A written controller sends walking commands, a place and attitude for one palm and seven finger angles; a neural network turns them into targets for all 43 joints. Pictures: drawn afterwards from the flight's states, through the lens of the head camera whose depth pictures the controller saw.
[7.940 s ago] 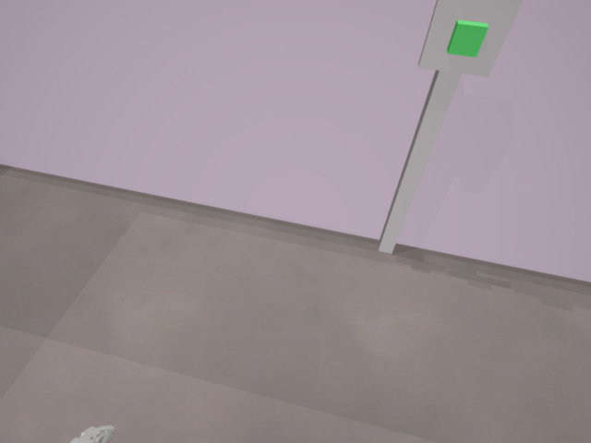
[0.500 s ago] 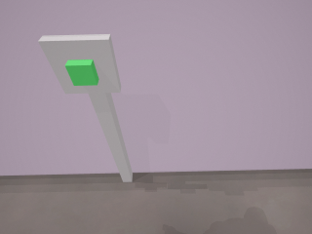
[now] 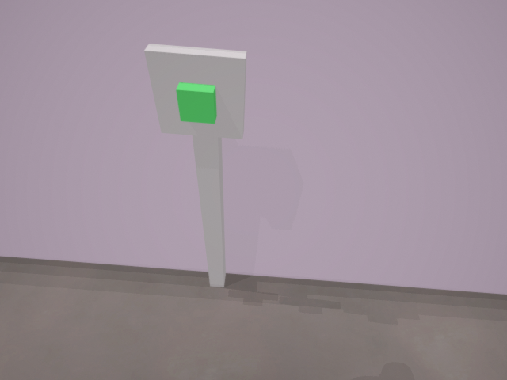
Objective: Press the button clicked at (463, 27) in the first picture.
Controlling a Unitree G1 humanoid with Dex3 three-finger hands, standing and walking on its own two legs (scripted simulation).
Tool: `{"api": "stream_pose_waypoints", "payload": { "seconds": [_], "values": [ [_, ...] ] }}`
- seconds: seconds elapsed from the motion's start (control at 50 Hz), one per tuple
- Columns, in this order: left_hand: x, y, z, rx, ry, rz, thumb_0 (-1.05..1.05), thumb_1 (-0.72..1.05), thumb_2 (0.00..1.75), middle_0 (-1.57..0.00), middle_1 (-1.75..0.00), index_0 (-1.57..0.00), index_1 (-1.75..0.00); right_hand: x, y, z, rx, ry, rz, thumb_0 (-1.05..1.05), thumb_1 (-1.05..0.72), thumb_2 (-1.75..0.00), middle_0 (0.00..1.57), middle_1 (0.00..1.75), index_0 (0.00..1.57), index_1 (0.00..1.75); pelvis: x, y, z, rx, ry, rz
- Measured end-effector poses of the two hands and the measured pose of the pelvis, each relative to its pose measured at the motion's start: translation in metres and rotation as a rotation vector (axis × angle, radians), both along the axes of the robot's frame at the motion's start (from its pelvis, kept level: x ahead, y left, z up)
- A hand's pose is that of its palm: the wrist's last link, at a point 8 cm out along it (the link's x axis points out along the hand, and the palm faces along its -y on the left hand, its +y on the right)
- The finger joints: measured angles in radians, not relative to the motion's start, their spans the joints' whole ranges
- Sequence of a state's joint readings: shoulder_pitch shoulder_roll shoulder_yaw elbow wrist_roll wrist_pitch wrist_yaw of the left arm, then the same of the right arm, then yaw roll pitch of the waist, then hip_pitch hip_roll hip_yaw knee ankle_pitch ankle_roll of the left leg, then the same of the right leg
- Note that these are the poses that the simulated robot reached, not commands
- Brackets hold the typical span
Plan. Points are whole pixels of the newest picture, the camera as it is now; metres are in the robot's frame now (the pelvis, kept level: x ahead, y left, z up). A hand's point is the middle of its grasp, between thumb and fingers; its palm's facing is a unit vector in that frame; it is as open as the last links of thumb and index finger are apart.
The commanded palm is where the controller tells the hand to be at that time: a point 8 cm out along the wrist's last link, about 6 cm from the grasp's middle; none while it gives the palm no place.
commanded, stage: come to a stop and stand still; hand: left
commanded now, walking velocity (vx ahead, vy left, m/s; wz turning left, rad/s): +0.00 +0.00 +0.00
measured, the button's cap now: (197, 102) +0.57 +0.16 +0.14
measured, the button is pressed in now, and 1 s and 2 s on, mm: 0 0 0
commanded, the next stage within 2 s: look again from close up in 0.56 s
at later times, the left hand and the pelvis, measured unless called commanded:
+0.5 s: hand out of the picture -0.05 +0.13 -0.18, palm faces +0.02 -0.99 -0.14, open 7.3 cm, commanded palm none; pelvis -0.04 -0.02 +0.00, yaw +0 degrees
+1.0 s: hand out of the picture +0.02 +0.19 -0.17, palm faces +0.04 -0.97 -0.25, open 7.3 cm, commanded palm none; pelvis -0.03 -0.01 -0.01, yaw +1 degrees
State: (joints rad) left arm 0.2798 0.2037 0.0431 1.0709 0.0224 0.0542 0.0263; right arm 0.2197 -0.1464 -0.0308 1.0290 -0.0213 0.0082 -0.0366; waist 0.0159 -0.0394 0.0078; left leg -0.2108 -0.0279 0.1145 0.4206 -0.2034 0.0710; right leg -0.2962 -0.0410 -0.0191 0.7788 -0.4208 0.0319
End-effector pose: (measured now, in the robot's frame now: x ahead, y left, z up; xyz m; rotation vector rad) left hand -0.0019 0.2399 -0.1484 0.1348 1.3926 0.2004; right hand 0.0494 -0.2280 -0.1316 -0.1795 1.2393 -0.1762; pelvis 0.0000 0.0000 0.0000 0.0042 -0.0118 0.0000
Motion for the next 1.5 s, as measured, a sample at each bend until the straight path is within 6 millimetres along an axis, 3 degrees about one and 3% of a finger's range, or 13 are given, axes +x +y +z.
{"api": "stream_pose_waypoints", "payload": {
  "seconds": [0.1, 0.2, 0.42, 0.58, 0.68, 0.76, 0.88, 1.0, 1.14, 1.24, 1.34, 1.42, 1.5],
  "values": [
    [-0.026, -0.013, 0.002, 0.004, 0.041, -0.015, 0.0, 0.91, 0.9, -0.19, -0.29, -0.2, -0.3, -0.018, 0.0, -0.013, 0.039, 0.014, -0.028, 0.0, -0.93, -0.9, 0.2, 0.3, 0.2, 0.3, -0.01, -0.002, -0.003, 0.016, -0.002, -0.012],
    [-0.042, -0.031, 0.006, -0.025, 0.046, -0.032, 0.0, 0.91, 0.9, -0.19, -0.29, -0.2, -0.3, -0.049, -0.003, -0.015, 0.054, 0.067, -0.045, 0.0, -0.94, -0.9, 0.2, 0.3, 0.2, 0.3, -0.02, -0.004, 0.001, 0.002, -0.021, -0.012],
    [-0.052, -0.057, -0.001, -0.076, 0.032, -0.04, 0.0, 0.91, 0.9, -0.2, -0.3, -0.2, -0.3, -0.135, 0.004, -0.014, 0.078, 0.25, -0.091, 0.01, -0.91, -0.9, 0.2, 0.3, 0.2, 0.3, -0.036, -0.014, 0.002, -0.003, -0.023, -0.007],
    [-0.062, -0.061, 0.0, -0.074, 0.052, -0.027, 0.0, 0.91, 0.9, -0.2, -0.3, -0.2, -0.3, -0.162, 0.014, -0.015, 0.104, 0.311, -0.112, 0.01, -0.91, -0.9, 0.2, 0.3, 0.2, 0.3, -0.039, -0.017, 0.001, -0.003, -0.012, -0.004],
    [-0.068, -0.061, 0.001, -0.068, 0.068, -0.035, 0.0, 0.91, 0.9, -0.19, -0.3, -0.2, -0.3, -0.156, 0.016, -0.017, 0.119, 0.296, -0.101, 0.01, -0.91, -0.9, 0.2, 0.3, 0.2, 0.3, -0.039, -0.019, 0.0, -0.005, -0.008, 0.002],
    [-0.061, -0.049, -0.002, -0.042, 0.028, -0.041, 0.0, 0.91, 0.9, -0.2, -0.3, -0.2, -0.3, -0.13, 0.003, -0.02, 0.087, 0.213, -0.064, 0.01, -0.91, -0.9, 0.2, 0.3, 0.2, 0.3, -0.04, -0.019, -0.006, -0.018, 0.003, 0.019],
    [-0.029, -0.025, -0.004, 0.001, -0.071, -0.044, 0.01, 0.91, 0.9, -0.2, -0.3, -0.2, -0.3, -0.076, -0.018, -0.015, 0.016, 0.064, -0.026, 0.01, -0.91, -0.9, 0.2, 0.3, 0.2, 0.3, -0.033, -0.013, -0.009, -0.023, -0.01, 0.018],
    [0.009, 0.002, 0.008, 0.046, -0.187, -0.068, 0.01, 0.91, 0.9, -0.2, -0.3, -0.2, -0.3, -0.023, -0.032, -0.001, -0.037, -0.07, 0.032, 0.01, -0.91, -0.9, 0.2, 0.3, 0.2, 0.3, -0.031, -0.007, -0.007, -0.022, -0.023, 0.013],
    [0.035, 0.033, 0.025, 0.106, -0.253, -0.101, 0.0, 0.91, 0.9, -0.2, -0.3, -0.2, -0.3, 0.016, -0.047, 0.018, -0.085, -0.16, 0.086, 0.01, -0.91, -0.9, 0.2, 0.3, 0.2, 0.3, -0.034, -0.002, -0.004, -0.018, -0.028, 0.013],
    [0.038, 0.048, 0.033, 0.136, -0.249, -0.117, 0.0, 0.91, 0.9, -0.2, -0.3, -0.2, -0.3, 0.024, -0.055, 0.024, -0.104, -0.168, 0.105, 0.01, -0.9, -0.9, 0.2, 0.3, 0.2, 0.3, -0.035, -0.001, -0.001, -0.015, -0.026, 0.014],
    [0.03, 0.054, 0.035, 0.146, -0.21, -0.122, 0.0, 0.91, 0.9, -0.2, -0.3, -0.2, -0.3, 0.017, -0.059, 0.023, -0.109, -0.129, 0.105, 0.01, -0.9, -0.9, 0.2, 0.3, 0.2, 0.3, -0.034, 0.0, 0.001, -0.013, -0.021, 0.014],
    [0.016, 0.044, 0.027, 0.126, -0.151, -0.111, 0.0, 0.91, 0.9, -0.19, -0.3, -0.2, -0.3, 0.001, -0.053, 0.015, -0.088, -0.068, 0.085, 0.01, -0.91, -0.9, 0.2, 0.3, 0.2, 0.3, -0.029, -0.001, 0.001, -0.009, -0.017, 0.009],
    [-0.005, 0.021, 0.013, 0.066, -0.067, -0.101, 0.0, 0.91, 0.9, -0.19, -0.29, -0.2, -0.3, -0.023, -0.039, 0.001, -0.036, 0.015, 0.055, 0.01, -0.91, -0.9, 0.2, 0.3, 0.2, 0.3, -0.021, -0.004, -0.001, -0.001, -0.016, 0.002]
  ]
}}
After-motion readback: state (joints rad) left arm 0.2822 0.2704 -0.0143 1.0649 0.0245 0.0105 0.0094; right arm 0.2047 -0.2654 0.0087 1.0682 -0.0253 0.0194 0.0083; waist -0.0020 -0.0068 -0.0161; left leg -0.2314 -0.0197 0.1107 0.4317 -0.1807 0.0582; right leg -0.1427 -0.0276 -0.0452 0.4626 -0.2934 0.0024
